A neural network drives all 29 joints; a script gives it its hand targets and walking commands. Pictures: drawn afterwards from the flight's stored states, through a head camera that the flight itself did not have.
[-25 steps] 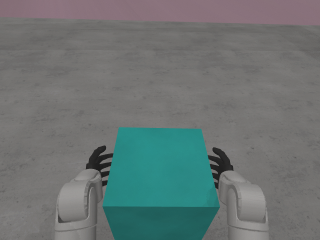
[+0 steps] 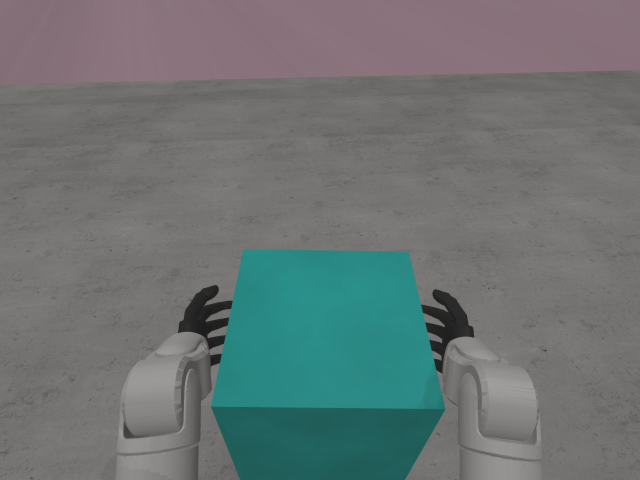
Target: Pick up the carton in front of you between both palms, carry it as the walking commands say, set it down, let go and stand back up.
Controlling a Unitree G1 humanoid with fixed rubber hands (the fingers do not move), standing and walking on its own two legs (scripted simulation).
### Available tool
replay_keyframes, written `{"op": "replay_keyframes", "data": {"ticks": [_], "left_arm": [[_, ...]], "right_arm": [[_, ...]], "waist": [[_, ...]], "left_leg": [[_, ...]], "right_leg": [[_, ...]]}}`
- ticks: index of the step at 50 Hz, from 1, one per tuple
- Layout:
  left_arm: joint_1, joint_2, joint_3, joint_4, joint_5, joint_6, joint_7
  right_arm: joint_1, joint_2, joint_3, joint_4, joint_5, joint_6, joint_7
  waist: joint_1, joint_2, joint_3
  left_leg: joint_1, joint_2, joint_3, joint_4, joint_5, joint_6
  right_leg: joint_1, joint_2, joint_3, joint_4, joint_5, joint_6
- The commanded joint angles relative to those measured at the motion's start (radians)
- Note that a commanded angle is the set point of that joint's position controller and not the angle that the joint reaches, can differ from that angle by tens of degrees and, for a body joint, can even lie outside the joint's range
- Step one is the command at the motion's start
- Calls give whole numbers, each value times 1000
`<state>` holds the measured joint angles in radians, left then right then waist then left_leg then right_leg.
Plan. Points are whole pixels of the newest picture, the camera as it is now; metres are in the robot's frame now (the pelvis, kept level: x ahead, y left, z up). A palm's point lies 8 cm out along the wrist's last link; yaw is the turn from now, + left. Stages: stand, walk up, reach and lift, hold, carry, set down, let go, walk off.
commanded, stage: carry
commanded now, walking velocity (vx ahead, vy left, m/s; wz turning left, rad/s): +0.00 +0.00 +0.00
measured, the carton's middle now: (323, 372) +0.28 +0.00 +0.02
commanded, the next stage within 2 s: hold in 1.60 s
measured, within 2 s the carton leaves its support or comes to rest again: neither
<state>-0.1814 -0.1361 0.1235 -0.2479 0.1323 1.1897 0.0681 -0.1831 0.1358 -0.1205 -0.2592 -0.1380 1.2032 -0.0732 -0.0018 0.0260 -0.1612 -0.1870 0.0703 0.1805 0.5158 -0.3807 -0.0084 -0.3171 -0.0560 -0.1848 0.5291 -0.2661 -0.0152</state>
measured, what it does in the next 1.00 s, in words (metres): stands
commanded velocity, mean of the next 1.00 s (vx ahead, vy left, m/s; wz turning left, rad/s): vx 0.00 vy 0.00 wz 0.00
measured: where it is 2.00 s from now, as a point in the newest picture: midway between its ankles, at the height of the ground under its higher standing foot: outside the picture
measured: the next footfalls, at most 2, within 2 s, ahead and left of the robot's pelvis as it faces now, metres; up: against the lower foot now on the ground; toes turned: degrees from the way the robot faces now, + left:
none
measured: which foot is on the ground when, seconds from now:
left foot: down 0.00-1.00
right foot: down 0.00-1.00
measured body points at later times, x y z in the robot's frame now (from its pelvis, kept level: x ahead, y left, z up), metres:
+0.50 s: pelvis -0.02 +0.00 +0.00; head -0.04 +0.00 +0.45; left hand +0.28 +0.15 +0.03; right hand +0.28 -0.15 +0.03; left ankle -0.08 +0.10 -0.73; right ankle +0.00 -0.11 -0.73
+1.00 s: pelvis -0.04 +0.01 +0.00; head -0.07 +0.01 +0.45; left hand +0.26 +0.17 +0.03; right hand +0.26 -0.14 +0.03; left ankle -0.08 +0.10 -0.73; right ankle +0.00 -0.11 -0.73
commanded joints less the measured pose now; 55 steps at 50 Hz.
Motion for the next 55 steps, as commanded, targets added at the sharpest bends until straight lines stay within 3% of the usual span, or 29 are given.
{"op": "replay_keyframes", "data": {"ticks": [1, 6, 13, 22, 26, 34, 55], "left_arm": [[-431, -881, -710, 2, -371, -20, -244], [-426, -896, -692, 48, -334, -116, -254], [-416, -855, -640, 114, -257, -292, -253], [-463, -809, -426, 383, -96, -493, -249], [-527, -872, -404, 460, -79, -557, -263], [-498, -917, -479, 403, -127, -515, -271], [-494, -895, -487, 378, -130, -491, -271]], "right_arm": [[-441, 871, 717, 10, 377, -30, 249], [-412, 887, 678, 73, 323, -130, 258], [-406, 845, 626, 125, 252, -304, 258], [-472, 808, 436, 386, 106, -505, 256], [-531, 868, 411, 467, 89, -569, 270], [-503, 912, 484, 409, 137, -529, 278], [-495, 892, 487, 384, 139, -505, 274]], "waist": [[0, -34, -220], [0, -14, -235], [-2, -21, -226], [0, -24, -164], [-1, -22, -157], [0, -23, -193], [1, -20, -171]], "left_leg": [[48, 90, -66, 7, 588, -16], [69, 94, -69, 17, 627, -2], [55, 97, -77, 1, 536, 10], [9, 95, -87, -57, 361, 17], [0, 95, -94, -77, 305, 23], [5, 96, -97, -70, 317, 28], [-32, 97, -110, -91, 269, 40]], "right_leg": [[172, -129, 106, 31, 718, -18], [158, -118, 99, 47, 637, -14], [158, -115, 99, 30, 521, -11], [141, -116, 110, -27, 360, -10], [136, -116, 116, -47, 308, -12], [138, -118, 111, -48, 307, -4], [119, -114, 109, -63, 246, 8]]}}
